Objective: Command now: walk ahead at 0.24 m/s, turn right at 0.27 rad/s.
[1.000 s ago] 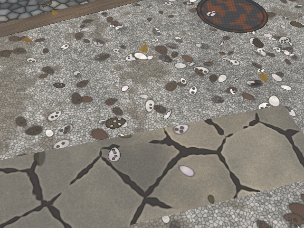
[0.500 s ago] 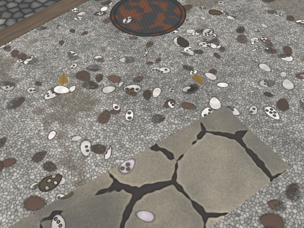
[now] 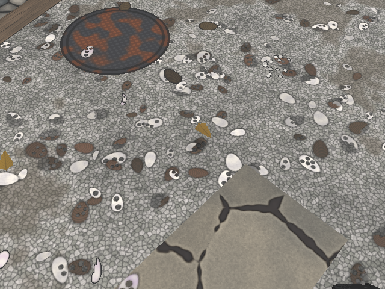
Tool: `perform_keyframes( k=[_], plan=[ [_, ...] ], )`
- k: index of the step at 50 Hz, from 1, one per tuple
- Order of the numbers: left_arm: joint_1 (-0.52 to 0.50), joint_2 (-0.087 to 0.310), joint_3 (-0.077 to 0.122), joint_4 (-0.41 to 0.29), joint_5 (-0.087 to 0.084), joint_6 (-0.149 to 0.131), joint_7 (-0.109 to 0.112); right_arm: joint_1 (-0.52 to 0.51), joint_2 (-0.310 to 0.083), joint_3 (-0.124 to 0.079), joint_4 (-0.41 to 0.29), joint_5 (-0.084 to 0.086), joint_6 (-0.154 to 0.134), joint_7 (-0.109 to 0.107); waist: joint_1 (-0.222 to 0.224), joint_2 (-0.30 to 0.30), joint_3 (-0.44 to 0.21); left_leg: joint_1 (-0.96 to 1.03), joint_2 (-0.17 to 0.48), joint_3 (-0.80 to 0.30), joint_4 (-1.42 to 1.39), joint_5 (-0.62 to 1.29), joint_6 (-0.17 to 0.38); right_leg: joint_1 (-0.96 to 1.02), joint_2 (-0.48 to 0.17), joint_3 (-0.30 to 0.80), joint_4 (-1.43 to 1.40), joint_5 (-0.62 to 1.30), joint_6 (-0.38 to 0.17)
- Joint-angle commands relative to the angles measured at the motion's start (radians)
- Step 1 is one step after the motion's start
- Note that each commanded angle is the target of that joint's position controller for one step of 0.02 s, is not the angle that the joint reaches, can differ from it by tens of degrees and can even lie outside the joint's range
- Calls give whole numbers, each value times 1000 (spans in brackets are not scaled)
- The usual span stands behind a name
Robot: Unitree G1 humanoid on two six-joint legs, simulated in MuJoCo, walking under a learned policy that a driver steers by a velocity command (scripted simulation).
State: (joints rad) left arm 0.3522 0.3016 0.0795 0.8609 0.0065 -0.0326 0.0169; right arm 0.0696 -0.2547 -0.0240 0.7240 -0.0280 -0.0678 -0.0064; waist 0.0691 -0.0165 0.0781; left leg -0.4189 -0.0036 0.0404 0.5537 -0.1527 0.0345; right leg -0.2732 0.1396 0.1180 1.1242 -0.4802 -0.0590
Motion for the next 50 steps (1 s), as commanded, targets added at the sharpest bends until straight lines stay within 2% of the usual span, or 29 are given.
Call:
perform_keyframes(
  k=[1,2,5,8,10,12,14,15,16,17,18,19,20,21,22,24,28,30,32,34,35,36,37,38,39,40,42,45,50],
  plan=[
    [51,40,4,-45,23,12,-15,159,-51,-10,7,12,-9,-3,-61,99,-144,323,287,-282,-204,692,173,-226,-93,19,75,44,34],
    [70,21,-2,-37,28,24,-22,164,-62,-10,28,13,-14,1,-47,129,-136,269,260,-237,-223,724,168,-174,-84,13,41,57,42],
    [66,11,-16,-34,28,39,-25,139,-84,-8,57,14,-26,11,-1,135,-173,218,221,-173,-228,829,186,-92,-92,-44,-120,100,59],
    [-28,-8,-39,-49,24,45,-16,151,-121,-18,77,11,-10,17,-27,165,-175,187,177,-155,-224,773,175,-27,-104,-104,-329,165,73],
    [-77,14,-41,-61,14,49,-7,178,-158,-35,84,12,12,19,-47,170,-178,178,178,-197,-222,611,174,-8,-99,-111,-378,185,74],
    [-114,31,-41,-74,10,51,2,187,-176,-49,82,14,39,19,-59,159,-158,149,182,-258,-221,377,172,4,-96,-115,-429,162,68],
    [-111,25,-44,-78,12,45,13,169,-177,-57,75,19,67,14,-40,143,-122,85,169,-309,-190,186,150,69,-91,-126,-559,186,50],
    [-94,27,-43,-78,16,38,21,167,-165,-57,70,23,76,10,-28,126,-102,35,150,-331,-162,108,117,123,-106,-104,-664,218,36],
    [-74,73,-34,-86,30,28,32,178,-124,-48,55,28,77,10,-30,40,-110,-23,107,-321,-89,-12,68,180,-233,23,-768,194,8],
    [-98,159,-17,-101,34,26,40,187,-37,-29,25,40,77,12,-59,-167,-112,-130,-38,-172,95,-262,12,214,-438,236,-878,255,-69],
    [-105,174,-4,-98,25,34,36,203,-91,-44,28,19,86,1,-43,-230,-107,-111,-91,-50,331,-457,-3,96,-560,313,-899,415,-190],
    [-126,108,-21,-111,18,33,34,229,-134,-63,47,8,96,-2,-71,-121,-95,-93,-52,-90,465,-437,-6,68,-527,259,-889,483,-218],
    [-181,60,-33,-118,12,31,35,250,-128,-70,66,8,106,-2,-104,-74,-70,-81,-36,-92,523,-382,-16,41,-470,164,-877,515,-196],
    [-224,41,-38,-133,15,32,38,264,-123,-73,74,6,115,-1,-123,-77,-71,-79,-26,-81,554,-335,-28,46,-422,86,-870,531,-164],
    [-229,41,-39,-136,16,29,42,265,-118,-75,73,2,122,3,-123,-104,-75,-93,-23,-70,570,-309,-41,73,-401,36,-853,600,-158],
    [-197,47,-34,-129,19,29,40,243,-102,-71,63,7,131,15,-103,-108,-92,-99,-23,-49,532,-289,-67,129,-380,-30,-822,686,-154],
    [-154,83,-16,-116,21,31,29,162,-76,-57,15,17,145,37,-59,-138,-118,-27,-4,-21,333,-304,-71,174,-408,-72,-786,652,-152],
    [-149,109,-5,-113,27,33,17,141,-83,-55,-6,22,147,41,-46,-161,-129,38,-10,10,243,-316,-55,163,-424,-84,-765,650,-149],
    [-146,131,5,-110,27,38,9,139,-94,-56,-20,26,144,43,-43,-169,-136,83,-17,35,163,-311,-38,161,-440,-89,-735,650,-140],
    [-166,147,14,-110,17,46,5,178,-86,-55,-16,26,132,43,-82,-144,-139,190,-33,59,-23,-191,-11,114,-428,-131,-660,590,-91],
    [-146,142,16,-101,16,49,3,196,-102,-57,-12,18,121,36,-96,-86,-134,273,-30,16,-156,-79,4,44,-407,-171,-586,477,-30],
    [-111,94,8,-109,22,54,-3,212,-189,-76,-16,2,106,25,-88,141,-116,366,150,-257,-292,-19,43,-130,-318,-262,-365,214,49],
    [-181,28,-14,-186,19,66,10,238,-344,-111,-33,6,100,26,-106,337,-61,337,400,-581,-284,371,196,-356,-134,-251,-228,-160,103],
    [-243,64,-12,-191,25,78,21,303,-312,-115,-13,6,101,20,-159,211,-83,317,394,-545,-265,398,275,-342,-163,-118,-81,-160,97],
    [-225,71,-6,-175,8,80,16,245,-246,-95,-15,13,105,12,-112,149,-55,291,320,-445,-257,338,258,-339,-177,-87,-41,-69,90],
    [-199,78,-3,-156,-2,73,10,159,-205,-83,-30,15,111,7,-71,129,-32,265,240,-368,-261,268,208,-325,-186,-75,-67,24,84],
    [-159,103,7,-134,23,66,0,108,-173,-73,-51,25,110,1,-55,151,-76,302,172,-315,-241,353,178,-302,-168,-89,-50,105,88],
    [-160,80,2,-142,17,71,-8,160,-189,-79,-43,29,104,7,-69,106,-115,348,168,-334,-225,372,186,-303,-153,-86,-69,123,102],
    [-213,77,-5,-174,13,76,2,214,-208,-87,-38,17,107,3,-106,138,-94,361,172,-431,-218,255,205,-307,-139,-70,-214,100,107]
  ],
)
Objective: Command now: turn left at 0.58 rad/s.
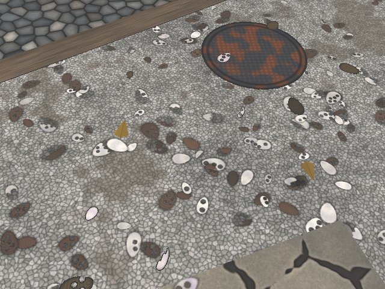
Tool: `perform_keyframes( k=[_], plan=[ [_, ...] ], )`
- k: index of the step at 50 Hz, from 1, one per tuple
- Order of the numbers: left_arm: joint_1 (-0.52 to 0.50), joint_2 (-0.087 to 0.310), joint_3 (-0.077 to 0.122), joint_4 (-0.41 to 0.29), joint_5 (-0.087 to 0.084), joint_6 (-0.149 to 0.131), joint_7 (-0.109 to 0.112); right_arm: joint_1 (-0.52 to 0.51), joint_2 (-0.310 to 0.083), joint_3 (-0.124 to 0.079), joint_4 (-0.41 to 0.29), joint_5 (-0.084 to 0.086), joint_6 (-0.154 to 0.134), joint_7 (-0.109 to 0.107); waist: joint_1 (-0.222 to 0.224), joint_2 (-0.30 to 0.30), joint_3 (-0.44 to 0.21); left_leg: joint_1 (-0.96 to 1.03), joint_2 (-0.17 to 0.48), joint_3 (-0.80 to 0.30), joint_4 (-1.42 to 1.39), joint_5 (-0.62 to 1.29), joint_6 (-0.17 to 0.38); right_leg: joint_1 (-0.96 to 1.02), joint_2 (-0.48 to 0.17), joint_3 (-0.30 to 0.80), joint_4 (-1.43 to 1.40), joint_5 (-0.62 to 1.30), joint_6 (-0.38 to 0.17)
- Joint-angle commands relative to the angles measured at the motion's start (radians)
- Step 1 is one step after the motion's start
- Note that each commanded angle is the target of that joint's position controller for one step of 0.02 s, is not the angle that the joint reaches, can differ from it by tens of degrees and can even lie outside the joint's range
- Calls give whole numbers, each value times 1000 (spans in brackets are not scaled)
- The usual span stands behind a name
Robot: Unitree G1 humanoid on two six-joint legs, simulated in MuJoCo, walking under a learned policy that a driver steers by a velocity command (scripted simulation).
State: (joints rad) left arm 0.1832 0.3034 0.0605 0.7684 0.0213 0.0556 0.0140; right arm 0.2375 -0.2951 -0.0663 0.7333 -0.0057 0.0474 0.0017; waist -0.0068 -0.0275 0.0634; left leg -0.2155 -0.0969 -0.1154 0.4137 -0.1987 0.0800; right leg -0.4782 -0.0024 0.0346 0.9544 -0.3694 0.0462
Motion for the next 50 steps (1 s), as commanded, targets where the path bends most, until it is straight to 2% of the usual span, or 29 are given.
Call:
perform_keyframes(
  k=[1,7,9,10,11,12,13,14,15,16,17,19,22,24,27,29,31,32,33,34,35,36,37,38,39,40,43,47,50],
  plan=[
    [-51,74,12,-88,-3,-14,6,49,-173,-47,-48,-7,-7,-4,-34,147,-81,149,264,-293,-72,292,162,-86,8,17,-70,-18,-1],
    [-42,78,2,-114,-18,-30,16,9,-191,-56,-61,-14,-1,6,-22,156,-100,74,236,-394,-29,365,137,84,57,27,-239,-47,-32],
    [6,76,-1,-109,-23,-39,22,-28,-188,-56,-65,-8,1,9,9,159,-105,37,210,-421,-10,362,100,192,71,31,-377,-9,-46],
    [46,72,-2,-100,-19,-46,29,-57,-180,-54,-68,0,1,7,41,148,-102,-7,177,-413,14,301,62,283,68,28,-519,74,-52],
    [73,102,5,-94,-10,-54,39,-63,-152,-46,-75,9,-3,4,50,99,-105,-89,126,-376,67,150,7,389,-7,86,-646,132,-68],
    [50,178,15,-112,3,-55,49,14,-68,-27,-76,7,-7,3,-1,-117,-129,-195,7,-204,271,-204,-53,481,-261,324,-732,121,-128],
    [-6,239,28,-133,5,-45,39,28,-126,-43,-75,-10,-4,-8,-5,-195,-83,-302,-99,-24,450,-406,-74,366,-395,482,-733,265,-251],
    [7,183,18,-132,2,-42,30,21,-176,-56,-63,-30,1,-8,-8,-109,-74,-280,-22,-26,608,-384,-83,321,-393,427,-705,353,-297],
    [-37,120,0,-140,-6,-42,24,27,-171,-60,-43,-25,5,1,-28,-69,-49,-271,-6,-24,673,-327,-88,290,-329,320,-691,386,-279],
    [-75,95,-7,-150,-2,-41,22,45,-159,-59,-27,-18,12,11,-41,-69,-38,-265,-1,-8,725,-275,-99,280,-263,218,-680,412,-249],
    [-87,95,-8,-153,-1,-43,27,54,-152,-57,-23,-14,18,23,-45,-105,-49,-280,5,12,760,-237,-110,308,-226,159,-668,445,-235],
    [-52,96,-5,-146,3,-45,29,35,-138,-49,-24,-5,23,36,-17,-118,-62,-303,12,43,748,-219,-135,363,-203,92,-648,522,-235],
    [20,110,6,-122,2,-48,29,-30,-119,-38,-46,-4,30,42,27,-117,-71,-333,34,63,657,-229,-149,452,-240,82,-633,533,-257],
    [39,121,13,-112,4,-49,25,-51,-106,-31,-56,-4,34,45,37,-126,-76,-310,52,80,578,-248,-146,466,-261,71,-626,525,-263],
    [23,138,21,-108,8,-50,11,-73,-85,-17,-72,1,35,51,38,-143,-82,-200,73,125,431,-270,-124,414,-272,22,-606,521,-254],
    [21,154,28,-103,11,-48,2,-72,-88,-15,-81,7,31,50,36,-163,-94,-129,68,159,350,-275,-105,386,-280,0,-578,553,-245],
    [18,168,34,-97,5,-43,-4,-55,-89,-14,-83,9,25,48,23,-163,-103,-70,62,181,238,-234,-84,371,-289,-16,-533,551,-225],
    [4,170,35,-96,-4,-40,-5,-26,-83,-13,-76,3,18,45,-4,-142,-107,-1,52,192,121,-150,-69,336,-277,-46,-481,512,-194],
    [19,163,35,-87,-9,-37,-6,1,-95,-14,-66,-10,7,35,-25,-84,-111,88,51,159,-13,-31,-54,267,-258,-86,-400,416,-138],
    [58,121,26,-92,-3,-31,-11,23,-177,-31,-70,-28,-9,22,-27,143,-105,193,223,-119,-157,14,-17,94,-176,-174,-167,154,-64],
    [6,51,2,-173,3,-19,-3,43,-333,-67,-88,-14,-15,22,-23,346,-69,172,482,-462,-136,410,140,-135,6,-162,-21,-276,-10],
    [-45,96,8,-166,7,-7,12,106,-288,-69,-70,-6,-14,21,-85,210,-105,164,470,-413,-109,417,216,-120,-22,-28,111,-277,-13],
    [-40,103,13,-153,-7,-2,9,56,-225,-48,-68,-3,-12,16,-43,162,-60,128,404,-321,-105,364,205,-125,-37,-3,145,-193,-20],
    [-23,110,17,-133,-15,-8,3,-22,-180,-33,-76,-3,-7,10,-6,140,-26,92,327,-246,-114,300,158,-109,-51,10,116,-101,-23],
    [-11,122,23,-125,-6,-12,0,-61,-163,-27,-84,3,-7,3,9,162,-29,102,279,-212,-112,310,128,-102,-49,4,103,-47,-22],
    [16,126,24,-108,6,-12,-5,-65,-151,-23,-87,4,-8,0,12,171,-57,116,251,-187,-102,373,123,-81,-38,-6,122,-14,-15],
    [20,108,21,-105,2,-5,-11,-18,-166,-28,-75,6,-15,4,4,124,-96,152,245,-202,-89,404,127,-85,-22,-3,116,12,-3],
    [-24,101,18,-121,2,3,-2,31,-176,-34,-62,-2,-15,2,-22,146,-74,169,244,-277,-92,301,141,-119,-13,10,18,-1,3],
    [-50,100,15,-131,-1,-1,3,54,-189,-40,-57,-9,-14,0,-34,141,-76,165,247,-335,-78,274,152,-106,0,22,-45,-18,-2]
  ],
)
Over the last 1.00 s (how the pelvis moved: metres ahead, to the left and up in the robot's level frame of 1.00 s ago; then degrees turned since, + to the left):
0.03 0.02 0.02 29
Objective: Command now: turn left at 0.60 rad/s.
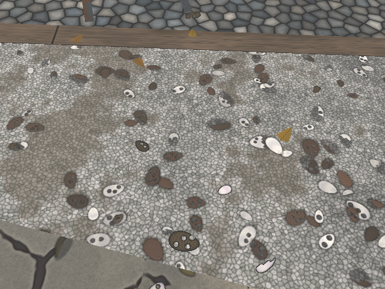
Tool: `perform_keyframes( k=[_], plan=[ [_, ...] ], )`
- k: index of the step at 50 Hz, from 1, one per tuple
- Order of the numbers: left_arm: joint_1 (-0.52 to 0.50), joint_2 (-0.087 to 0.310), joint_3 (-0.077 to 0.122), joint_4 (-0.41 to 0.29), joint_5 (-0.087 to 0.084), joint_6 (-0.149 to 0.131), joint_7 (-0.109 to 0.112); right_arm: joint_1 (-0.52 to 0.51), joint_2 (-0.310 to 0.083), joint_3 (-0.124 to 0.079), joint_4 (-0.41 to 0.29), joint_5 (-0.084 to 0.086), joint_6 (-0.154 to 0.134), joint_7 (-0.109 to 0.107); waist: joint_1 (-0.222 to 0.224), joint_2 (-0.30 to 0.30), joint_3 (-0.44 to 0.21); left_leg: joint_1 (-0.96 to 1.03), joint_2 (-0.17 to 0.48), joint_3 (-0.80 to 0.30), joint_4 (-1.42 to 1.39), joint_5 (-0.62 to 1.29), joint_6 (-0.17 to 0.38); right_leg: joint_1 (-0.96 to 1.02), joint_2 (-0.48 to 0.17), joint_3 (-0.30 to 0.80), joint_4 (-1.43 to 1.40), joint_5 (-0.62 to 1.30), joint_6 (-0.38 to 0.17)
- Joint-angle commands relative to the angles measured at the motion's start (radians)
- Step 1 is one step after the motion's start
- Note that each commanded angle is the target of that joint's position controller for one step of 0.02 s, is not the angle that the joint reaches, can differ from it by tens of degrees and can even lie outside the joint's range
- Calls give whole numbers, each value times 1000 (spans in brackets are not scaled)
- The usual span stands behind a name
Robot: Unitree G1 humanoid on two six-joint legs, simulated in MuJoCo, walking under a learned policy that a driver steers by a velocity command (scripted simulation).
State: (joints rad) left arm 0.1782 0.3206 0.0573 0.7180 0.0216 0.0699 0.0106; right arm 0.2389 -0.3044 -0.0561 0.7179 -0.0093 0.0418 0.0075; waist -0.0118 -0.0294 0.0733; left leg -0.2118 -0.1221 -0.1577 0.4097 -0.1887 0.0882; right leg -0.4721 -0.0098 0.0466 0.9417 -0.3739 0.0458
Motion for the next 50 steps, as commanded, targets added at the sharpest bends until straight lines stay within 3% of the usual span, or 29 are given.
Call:
perform_keyframes(
  k=[1,8,11,12,13,14,15,16,17,18,19,22,28,30,32,33,34,35,36,37,38,40,42,46,50],
  plan=[
    [-51,81,17,-84,-3,-17,7,56,-183,-52,-41,-7,-8,-5,-30,140,-88,154,272,-309,-68,268,146,-101,13,13,-51,-19,-5],
    [-45,81,5,-99,-20,-37,19,20,-192,-60,-39,-11,-3,1,-12,151,-111,83,237,-411,-17,383,121,84,69,32,-232,-43,-40],
    [55,74,1,-71,-18,-53,35,-46,-174,-56,-39,5,0,-3,58,141,-110,-12,172,-401,29,277,35,307,66,25,-544,112,-58],
    [61,113,8,-68,-6,-61,45,-26,-132,-44,-40,13,-4,-8,45,57,-120,-97,113,-333,108,80,-22,408,-46,120,-653,141,-81],
    [-2,186,14,-101,1,-60,49,52,-56,-25,-45,13,-8,-10,-9,-169,-136,-226,-35,-135,307,-276,-78,479,-301,402,-728,170,-159],
    [7,211,24,-95,1,-51,35,47,-155,-50,-32,-17,-2,-20,13,-140,-106,-256,-78,-34,475,-412,-88,349,-365,472,-694,287,-268],
    [9,158,11,-89,-6,-51,26,45,-166,-56,-22,-25,1,-20,-4,-85,-81,-237,-37,-43,580,-381,-93,301,-347,432,-681,339,-295],
    [-34,105,-3,-90,-12,-54,18,46,-153,-54,-1,-21,5,-14,-20,-58,-47,-226,-19,-44,629,-320,-100,265,-283,334,-674,348,-274],
    [-66,86,-9,-95,-7,-56,17,55,-140,-51,14,-13,9,-6,-30,-79,-44,-216,-18,-32,659,-273,-111,263,-219,251,-665,368,-244],
    [-67,85,-10,-90,-5,-60,21,63,-130,-47,23,-11,13,2,-29,-118,-54,-221,-20,-17,676,-253,-121,285,-190,208,-654,433,-235],
    [-27,85,-9,-76,-1,-63,19,63,-122,-41,30,-12,14,8,-12,-124,-80,-230,-18,-1,661,-239,-125,326,-171,189,-665,358,-230],
    [81,101,1,-20,0,-71,7,-17,-106,-25,26,-23,7,22,50,-142,-51,-316,4,20,549,-213,-121,426,-174,252,-745,-41,-238],
    [162,124,21,55,5,-94,-11,-122,-65,7,39,-26,-31,30,77,-121,-15,-223,75,147,282,-251,-93,406,-198,248,-772,-46,-268],
    [168,131,28,72,6,-94,-19,-122,-59,15,45,-19,-43,27,66,-126,-6,-119,69,178,169,-252,-64,334,-196,233,-764,-40,-269],
    [142,129,31,80,-7,-88,-23,-36,-40,21,83,-17,-58,16,4,-87,-3,95,59,218,-33,-80,-25,200,-168,187,-706,-26,-245],
    [140,108,26,83,-9,-91,-22,36,-51,17,112,-20,-68,5,-30,-43,-21,254,59,199,-77,-51,-12,92,-143,160,-634,-36,-219],
    [110,54,9,63,-7,-99,-23,138,-98,7,141,-27,-80,-8,-79,54,-71,432,178,47,-118,-160,7,-58,-92,98,-493,-97,-180],
    [56,-37,-19,8,-13,-110,-30,231,-207,-16,142,-30,-86,-19,-125,275,-126,517,440,-351,-257,-510,83,-228,34,-61,-184,-169,-128],
    [17,63,4,0,5,-109,-21,225,-238,-31,165,-25,-86,-18,-120,190,4,361,522,-478,-313,-561,166,-318,27,-50,-34,-173,-134],
    [31,93,16,17,5,-108,-27,157,-169,-13,152,-20,-90,-11,-67,108,69,312,463,-395,-297,-521,164,-321,-26,-2,30,-84,-141],
    [66,81,14,42,2,-112,-39,106,-119,1,140,-16,-97,-6,-33,114,74,281,406,-305,-304,-412,136,-298,-45,1,37,-10,-135],
    [80,71,12,65,14,-110,-54,91,-80,14,143,-14,-112,-7,-9,133,46,270,331,-159,-314,-163,105,-253,-66,-30,49,84,-108],
    [55,50,7,60,23,-105,-61,127,-77,15,169,-7,-123,-4,-5,129,22,270,303,-77,-300,63,108,-253,-67,-58,72,137,-84],
    [-93,18,-8,3,18,-100,-65,186,-66,20,217,-3,-126,-3,-23,118,51,230,281,7,-298,297,117,-272,-67,-104,-37,217,-46],
    [-209,-7,-25,-43,8,-99,-65,224,-84,19,255,-6,-129,-9,-41,125,66,213,293,42,-295,418,104,-159,-37,-134,-250,288,-71]
  ],
)
Over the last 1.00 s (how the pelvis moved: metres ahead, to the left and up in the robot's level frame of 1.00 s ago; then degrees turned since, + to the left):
-0.04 0.01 0.00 36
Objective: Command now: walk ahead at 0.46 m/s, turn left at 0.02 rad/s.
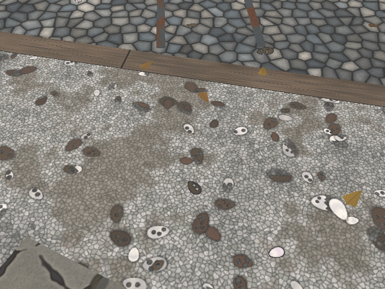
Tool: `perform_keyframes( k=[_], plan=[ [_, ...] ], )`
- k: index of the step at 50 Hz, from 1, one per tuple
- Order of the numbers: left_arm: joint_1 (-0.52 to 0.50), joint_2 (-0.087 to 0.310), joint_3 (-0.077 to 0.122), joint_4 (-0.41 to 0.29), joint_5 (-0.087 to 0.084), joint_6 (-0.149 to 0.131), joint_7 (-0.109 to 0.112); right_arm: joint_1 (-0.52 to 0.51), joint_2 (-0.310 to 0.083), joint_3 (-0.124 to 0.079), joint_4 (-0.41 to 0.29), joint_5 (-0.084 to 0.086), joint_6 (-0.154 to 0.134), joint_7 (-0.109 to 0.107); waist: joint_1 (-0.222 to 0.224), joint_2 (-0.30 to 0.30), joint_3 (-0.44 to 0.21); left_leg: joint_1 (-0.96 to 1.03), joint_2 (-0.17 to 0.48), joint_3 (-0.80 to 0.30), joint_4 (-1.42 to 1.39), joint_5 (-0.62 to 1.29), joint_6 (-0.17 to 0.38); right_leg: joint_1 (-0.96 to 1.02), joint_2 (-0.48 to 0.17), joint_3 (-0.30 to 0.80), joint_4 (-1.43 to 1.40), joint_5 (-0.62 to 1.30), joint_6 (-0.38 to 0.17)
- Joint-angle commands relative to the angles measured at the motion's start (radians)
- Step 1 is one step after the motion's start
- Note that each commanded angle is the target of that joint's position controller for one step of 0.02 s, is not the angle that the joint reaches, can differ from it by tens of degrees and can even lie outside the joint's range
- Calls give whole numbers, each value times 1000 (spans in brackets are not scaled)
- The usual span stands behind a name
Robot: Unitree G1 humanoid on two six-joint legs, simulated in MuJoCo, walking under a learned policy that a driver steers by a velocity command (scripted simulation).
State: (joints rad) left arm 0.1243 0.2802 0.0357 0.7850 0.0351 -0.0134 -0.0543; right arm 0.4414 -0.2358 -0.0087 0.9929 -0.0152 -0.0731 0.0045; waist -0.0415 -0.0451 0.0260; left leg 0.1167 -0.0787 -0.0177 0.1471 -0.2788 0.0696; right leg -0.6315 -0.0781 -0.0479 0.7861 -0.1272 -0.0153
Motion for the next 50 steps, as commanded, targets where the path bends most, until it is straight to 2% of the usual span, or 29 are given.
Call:
perform_keyframes(
  k=[1,3,4,5,6,7,8,9,10,11,13,16,20,24,27,29,31,32,33,34,35,36,37,38,39,40,42,45,50],
  plan=[
    [-162,38,-3,-114,-6,-16,3,26,-160,-29,-11,-1,-14,-9,-7,140,112,-98,263,-98,-27,546,119,28,41,-44,-128,40,-26],
    [-126,52,2,-108,-6,-18,14,7,-172,-31,-2,-1,-14,-14,26,136,89,-66,280,-79,35,723,100,122,70,-50,-179,13,-65],
    [-63,67,10,-87,-5,-21,22,-4,-181,-33,1,-3,-14,-17,59,139,49,-50,281,-65,118,880,83,210,97,-54,-192,-18,-82],
    [52,89,21,-49,-6,-26,32,-12,-191,-36,4,-7,-10,-19,111,132,-19,-45,272,-50,265,993,69,339,127,-56,-221,-40,-101],
    [221,111,34,10,0,-36,45,-22,-193,-36,3,-5,-6,-19,185,104,-111,-123,234,-17,474,938,51,560,124,-47,-282,-13,-124],
    [383,189,55,43,21,-42,61,2,-149,-22,-20,-4,-8,-16,226,5,-233,-314,174,16,777,578,41,807,-89,184,-307,-194,-165],
    [387,274,71,50,27,-41,56,124,-40,-7,-28,18,-7,-6,144,-231,-331,-633,-26,16,1120,-222,6,984,-351,707,-444,-278,-291],
    [312,213,63,48,-15,-36,47,41,-151,-34,-24,-8,-6,-8,135,-76,-237,-707,22,-99,1185,-188,29,868,-303,746,-520,-323,-275],
    [196,152,47,32,-23,-39,44,-25,-156,-40,-46,-5,-10,-1,87,-37,-96,-725,77,-78,1159,-83,36,720,-276,571,-533,-293,-256],
    [149,98,34,30,-19,-48,39,-64,-134,-34,-52,-5,-14,3,71,13,-33,-696,112,-60,1110,-25,35,608,-232,461,-567,-171,-241],
    [133,56,20,54,-19,-63,41,-53,-98,-27,-43,-21,8,13,21,-11,0,-613,152,-44,1033,2,17,484,-159,311,-606,-26,-203],
    [198,59,20,98,-25,-86,39,-86,-69,-24,-51,-24,32,27,8,-10,15,-630,164,-11,970,37,-6,456,-135,222,-646,91,-210],
    [273,58,18,141,-29,-87,41,-271,-66,-21,-113,-25,38,33,37,-1,71,-768,189,33,801,186,-42,498,-100,148,-690,144,-199],
    [330,59,13,173,-30,-88,46,-421,-38,-6,-160,-15,29,37,75,-7,77,-720,156,80,562,308,-50,532,-74,88,-672,269,-170],
    [379,64,12,201,-23,-84,53,-494,-46,-4,-187,-12,26,33,98,-11,81,-715,135,94,476,308,-34,627,-104,91,-646,349,-172],
    [387,69,13,215,-15,-78,60,-511,-59,-8,-202,-13,21,29,93,-14,82,-717,124,88,439,251,-11,704,-133,97,-608,429,-174],
    [361,81,15,220,-10,-74,67,-463,-74,-17,-195,-13,13,23,59,-22,56,-630,89,98,396,161,21,746,-144,84,-519,624,-159],
    [348,89,17,221,-8,-71,69,-380,-89,-27,-169,-14,8,16,24,-30,12,-526,57,107,372,121,40,752,-138,75,-420,751,-147],
    [336,91,17,222,-11,-67,67,-230,-106,-39,-120,-18,-1,7,-39,-12,-66,-348,31,121,308,143,67,720,-109,47,-250,779,-130],
    [327,77,9,205,-19,-69,65,-55,-159,-59,-73,-38,-10,-6,-104,21,-169,-84,142,5,304,122,112,547,-76,24,-17,569,-113],
    [419,-25,-14,170,-57,-72,52,58,-268,-91,-63,-59,-6,-16,-82,233,-324,228,456,-466,265,13,243,186,79,-47,384,16,-59],
    [399,57,12,188,-36,-68,58,14,-232,-87,-61,-19,7,-3,-73,169,-328,201,497,-676,149,17,275,54,142,73,527,-390,-71],
    [311,73,23,163,-26,-67,59,-98,-190,-77,-72,2,10,0,-25,121,-152,56,449,-498,131,-4,241,-9,76,109,534,-305,-81],
    [261,54,18,152,-25,-74,54,-167,-126,-62,-83,2,4,4,-4,86,-63,-81,406,-383,88,57,214,7,39,106,480,-232,-82],
    [245,36,19,153,-21,-68,50,-196,-92,-53,-80,0,-3,3,27,84,-12,-174,355,-294,55,111,174,47,10,101,418,-195,-78],
    [255,24,18,156,-4,-54,45,-202,-65,-45,-65,2,-10,0,57,100,11,-248,314,-226,31,166,146,98,-7,98,371,-176,-66],
    [264,-4,14,162,4,-33,31,-162,-64,-43,-40,2,-27,-1,75,104,1,-283,288,-163,10,265,143,135,-7,77,342,-149,-45],
    [160,-1,16,124,4,-19,23,-107,-95,-50,-10,7,-38,-1,73,96,35,-275,268,-104,-34,294,150,47,-32,49,258,-56,-17],
    [-46,-15,4,56,-8,-24,22,-23,-88,-42,20,5,-32,-2,23,98,68,-214,236,-41,-42,386,131,3,-26,0,-5,96,3]
  ],
)
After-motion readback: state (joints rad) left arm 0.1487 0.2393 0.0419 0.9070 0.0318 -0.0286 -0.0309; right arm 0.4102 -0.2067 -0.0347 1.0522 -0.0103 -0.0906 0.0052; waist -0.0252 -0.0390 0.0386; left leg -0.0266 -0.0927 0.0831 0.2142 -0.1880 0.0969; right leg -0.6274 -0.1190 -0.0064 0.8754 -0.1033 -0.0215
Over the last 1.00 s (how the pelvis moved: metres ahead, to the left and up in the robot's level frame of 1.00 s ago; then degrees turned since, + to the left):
0.17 0.02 -0.01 13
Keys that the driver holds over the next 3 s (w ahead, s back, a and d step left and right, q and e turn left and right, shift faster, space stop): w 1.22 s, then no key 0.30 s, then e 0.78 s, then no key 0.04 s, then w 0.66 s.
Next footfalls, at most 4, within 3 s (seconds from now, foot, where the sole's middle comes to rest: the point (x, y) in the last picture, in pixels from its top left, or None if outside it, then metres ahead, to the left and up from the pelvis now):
0.12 right None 0.25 -0.10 -0.78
0.68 left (169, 269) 0.55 0.07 -0.78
1.22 right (215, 195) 0.85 -0.12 -0.78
1.68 left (171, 180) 0.92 0.06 -0.78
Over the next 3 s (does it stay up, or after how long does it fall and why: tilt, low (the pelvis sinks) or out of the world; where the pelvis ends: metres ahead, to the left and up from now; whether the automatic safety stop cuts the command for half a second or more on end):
stays up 0.95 -0.14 -0.01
